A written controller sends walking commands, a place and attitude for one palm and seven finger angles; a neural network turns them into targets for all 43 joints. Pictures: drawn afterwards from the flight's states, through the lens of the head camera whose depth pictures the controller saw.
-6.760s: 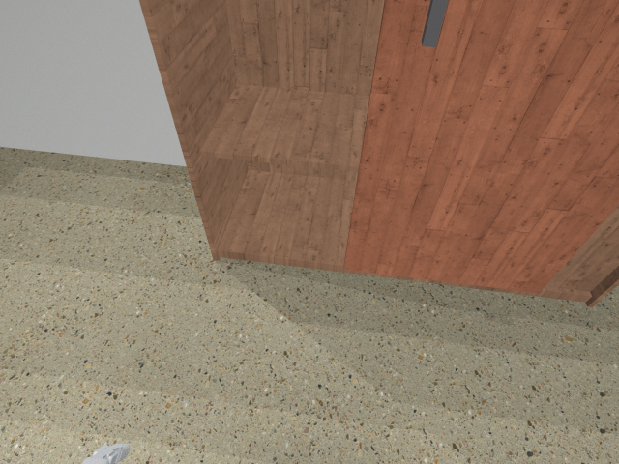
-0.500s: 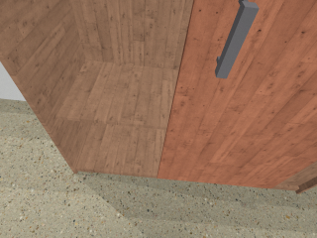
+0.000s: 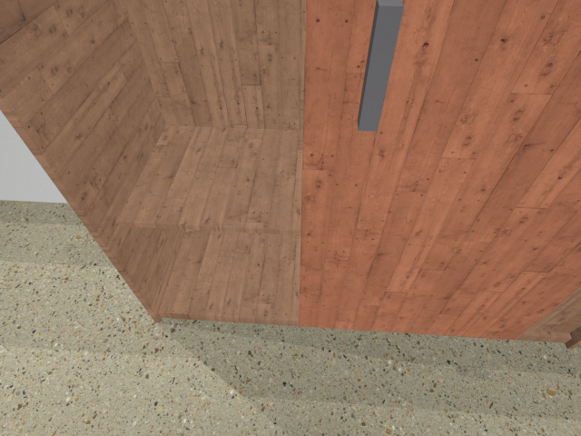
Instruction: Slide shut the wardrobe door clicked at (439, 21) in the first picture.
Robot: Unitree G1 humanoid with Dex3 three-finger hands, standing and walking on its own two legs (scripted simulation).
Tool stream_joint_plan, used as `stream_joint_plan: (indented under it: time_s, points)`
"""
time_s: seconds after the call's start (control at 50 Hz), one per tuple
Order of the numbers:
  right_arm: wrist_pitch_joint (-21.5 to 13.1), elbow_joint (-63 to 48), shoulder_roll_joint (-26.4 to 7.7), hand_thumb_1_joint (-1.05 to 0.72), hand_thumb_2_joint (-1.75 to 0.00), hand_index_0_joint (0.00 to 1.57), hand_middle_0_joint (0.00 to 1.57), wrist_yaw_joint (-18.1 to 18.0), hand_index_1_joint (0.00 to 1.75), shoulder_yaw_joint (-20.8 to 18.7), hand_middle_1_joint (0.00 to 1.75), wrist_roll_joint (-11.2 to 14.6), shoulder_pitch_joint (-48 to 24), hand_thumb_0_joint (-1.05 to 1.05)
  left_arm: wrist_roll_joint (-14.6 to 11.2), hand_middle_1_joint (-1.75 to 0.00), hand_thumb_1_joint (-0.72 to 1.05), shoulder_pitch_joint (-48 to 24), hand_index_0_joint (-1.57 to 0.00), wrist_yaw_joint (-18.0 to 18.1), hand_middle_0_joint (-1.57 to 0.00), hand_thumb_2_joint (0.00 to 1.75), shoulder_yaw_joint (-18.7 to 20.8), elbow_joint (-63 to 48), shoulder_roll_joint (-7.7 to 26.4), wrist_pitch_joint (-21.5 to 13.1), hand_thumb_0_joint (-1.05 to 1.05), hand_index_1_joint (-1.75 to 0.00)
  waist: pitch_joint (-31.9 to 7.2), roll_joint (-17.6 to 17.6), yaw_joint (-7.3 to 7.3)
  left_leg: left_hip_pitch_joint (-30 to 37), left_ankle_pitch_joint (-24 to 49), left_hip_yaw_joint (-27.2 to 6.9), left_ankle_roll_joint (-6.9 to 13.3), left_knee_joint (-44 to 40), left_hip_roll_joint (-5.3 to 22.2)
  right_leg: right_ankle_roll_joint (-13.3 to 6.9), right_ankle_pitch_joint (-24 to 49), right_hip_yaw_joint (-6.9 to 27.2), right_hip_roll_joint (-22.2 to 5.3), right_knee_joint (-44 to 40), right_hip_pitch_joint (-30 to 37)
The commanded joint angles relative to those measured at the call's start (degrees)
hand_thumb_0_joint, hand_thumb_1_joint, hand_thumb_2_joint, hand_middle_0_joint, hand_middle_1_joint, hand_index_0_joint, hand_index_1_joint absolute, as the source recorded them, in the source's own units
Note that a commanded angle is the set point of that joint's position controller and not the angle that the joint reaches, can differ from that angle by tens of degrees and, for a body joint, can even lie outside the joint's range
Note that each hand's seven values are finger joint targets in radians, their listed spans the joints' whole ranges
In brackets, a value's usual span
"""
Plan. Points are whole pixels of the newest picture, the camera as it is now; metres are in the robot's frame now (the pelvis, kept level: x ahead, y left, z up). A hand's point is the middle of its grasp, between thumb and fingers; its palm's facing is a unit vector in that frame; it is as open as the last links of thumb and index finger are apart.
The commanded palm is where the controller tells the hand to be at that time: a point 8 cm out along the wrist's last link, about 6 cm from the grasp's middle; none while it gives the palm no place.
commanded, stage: come to a stop and stand still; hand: right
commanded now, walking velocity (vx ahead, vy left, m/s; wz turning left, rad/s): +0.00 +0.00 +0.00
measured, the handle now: (375, 63) +0.54 -0.08 +0.25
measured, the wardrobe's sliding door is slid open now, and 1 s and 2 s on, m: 0.51 0.51 0.51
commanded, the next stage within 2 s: look again from close up in 0.40 s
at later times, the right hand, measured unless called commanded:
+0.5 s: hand out of the picture -0.03 -0.17 -0.17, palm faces +0.02 +0.99 -0.16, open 7.3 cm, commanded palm none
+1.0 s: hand out of the picture +0.00 -0.17 -0.17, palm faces +0.01 +0.98 -0.18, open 7.3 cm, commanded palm none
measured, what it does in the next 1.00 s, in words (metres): stands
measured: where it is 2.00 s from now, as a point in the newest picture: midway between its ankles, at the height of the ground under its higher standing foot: outside the picture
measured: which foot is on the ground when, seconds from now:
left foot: down 0.00-1.00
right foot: down 0.00-1.00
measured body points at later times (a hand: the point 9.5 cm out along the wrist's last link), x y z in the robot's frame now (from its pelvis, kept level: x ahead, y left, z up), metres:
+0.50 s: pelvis +0.00 -0.02 +0.00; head +0.02 -0.02 +0.45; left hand +0.01 +0.21 -0.15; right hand -0.03 -0.22 -0.16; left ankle -0.03 +0.12 -0.74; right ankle +0.04 -0.08 -0.74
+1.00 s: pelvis +0.02 -0.01 +0.00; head +0.04 -0.01 +0.45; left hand +0.01 +0.21 -0.16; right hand +0.00 -0.22 -0.16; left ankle -0.03 +0.12 -0.74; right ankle +0.04 -0.08 -0.74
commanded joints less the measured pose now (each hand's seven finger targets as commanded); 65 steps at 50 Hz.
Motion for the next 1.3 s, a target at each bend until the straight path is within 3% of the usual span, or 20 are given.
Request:
stream_joint_plan:
  time_s: [0.0, 0.28, 0.48, 0.6, 0.62, 0.7, 0.72, 0.9, 0.94, 1.28]
  points:
    - [-1.29, -0.90, -4.51, -0.90, -0.90, 0.20, 0.20, -0.68, 0.30, -1.07, 0.30, -0.09, 4.43, 0.00, -0.03, -0.30, 0.90, 1.92, -0.20, 0.33, -0.20, 0.90, 1.56, -1.26, 6.73, -1.06, 0.00, -0.30, 0.11, -1.71, 0.12, -4.65, 0.81, -4.05, 1.58, -5.43, 4.62, 0.05, -4.87, 9.66, -7.91, -9.07, 3.43]
    - [-1.38, 3.45, -2.38, -0.90, -0.90, 0.20, 0.20, -0.97, 0.30, -0.82, 0.30, -0.34, 8.18, 0.00, -0.26, -0.30, 0.90, 2.38, -0.20, 0.39, -0.20, 0.90, 1.59, 1.92, 5.65, -0.88, 0.00, -0.30, 1.43, -1.22, -0.14, -4.88, 1.24, -3.30, 1.12, -5.67, 4.89, 0.28, -8.05, 10.37, -8.01, -12.59, 3.69]
    - [-1.65, 4.20, -2.08, -0.90, -0.90, 0.20, 0.20, -1.14, 0.30, -0.92, 0.30, -0.26, 7.85, 0.00, -0.27, -0.30, 0.90, 2.41, -0.20, 0.50, -0.20, 0.90, 1.37, 2.68, 5.13, -1.25, 0.00, -0.30, 0.83, -0.28, 0.05, -4.76, 4.70, -3.91, 1.04, -6.30, 5.55, 0.54, 0.24, 8.84, -7.54, -10.58, 6.48]
    - [-1.66, 3.84, -2.40, -0.90, -0.90, 0.20, 0.20, -1.11, 0.30, -0.92, 0.30, -0.21, 7.14, 0.00, -0.25, -0.30, 0.90, 2.43, -0.20, 0.44, -0.20, 0.90, 1.29, 3.00, 5.19, -1.13, 0.00, -0.30, 1.72, -0.33, 0.13, -4.96, 4.00, -4.29, 1.17, -6.67, 5.56, 0.71, -0.45, 8.64, -7.39, -10.55, 5.93]
    - [-1.67, 3.71, -2.62, -0.90, -0.90, 0.20, 0.20, -1.15, 0.30, -1.00, 0.30, -0.27, 7.09, 0.00, -0.32, -0.30, 0.90, 2.49, -0.20, 0.38, -0.20, 0.90, 1.26, 3.03, 5.32, -1.03, 0.00, -0.30, 1.81, 0.92, 0.04, -4.49, 3.70, -4.08, 1.17, -6.88, 5.50, 0.62, -0.47, 8.91, -7.28, -10.11, 5.33]
    - [-1.57, 3.50, -2.49, -0.90, -0.90, 0.20, 0.20, -1.08, 0.30, -1.09, 0.30, -0.19, 6.69, 0.00, -0.17, -0.30, 0.90, 2.54, -0.20, 0.43, -0.20, 0.90, 1.29, 3.16, 5.23, -1.12, 0.00, -0.30, 1.30, -1.07, 0.12, -4.73, 3.85, -4.05, 1.21, -6.33, 5.42, 0.74, -0.61, 8.92, -7.52, -10.80, 6.02]
    - [-1.54, 3.46, -2.73, -0.90, -0.90, 0.20, 0.20, -1.08, 0.30, -1.05, 0.30, -0.22, 6.71, 0.00, -0.22, -0.30, 0.90, 2.39, -0.20, 0.38, -0.20, 0.90, 1.23, 3.17, 5.38, -0.97, 0.00, -0.30, 1.53, -0.19, -0.03, -4.36, 3.58, -3.88, 1.21, -6.55, 5.28, 0.63, -1.14, 9.00, -7.46, -10.44, 5.44]
    - [-1.60, 3.50, -2.49, -0.90, -0.90, 0.20, 0.20, -1.08, 0.30, -1.29, 0.30, -0.08, 6.38, 0.00, -0.18, -0.30, 0.90, 3.11, -0.20, 0.67, -0.20, 0.90, 1.07, 3.41, 5.03, -1.35, 0.00, -0.30, -0.62, -0.80, 0.12, -3.35, 6.81, -3.95, 1.18, -6.24, 5.51, 0.63, 5.88, 8.08, -7.64, -9.45, 8.38]
    - [-1.59, 3.54, -2.47, -0.90, -0.90, 0.20, 0.20, -1.12, 0.30, -1.27, 0.30, -0.13, 5.97, 0.00, -0.23, -0.30, 0.90, 3.08, -0.20, 0.66, -0.20, 0.90, 0.99, 3.47, 4.92, -1.27, 0.00, -0.30, 0.53, 0.71, 0.21, -3.46, 6.95, -4.13, 1.18, -6.70, 5.60, 0.66, 6.15, 7.81, -7.56, -9.18, 7.64]
    - [-1.58, 4.11, -2.13, -0.90, -0.90, 0.20, 0.20, -0.93, 0.30, -1.40, 0.30, -0.03, 6.09, 0.00, -0.12, -0.30, 0.90, 3.33, -0.20, 0.96, -0.20, 0.90, 0.71, 3.91, 4.61, -1.23, 0.00, -0.30, 0.63, -0.38, 0.25, -3.42, 6.23, -4.31, 1.49, -7.40, 5.51, 0.96, 6.21, 8.05, -7.41, -9.18, 8.39]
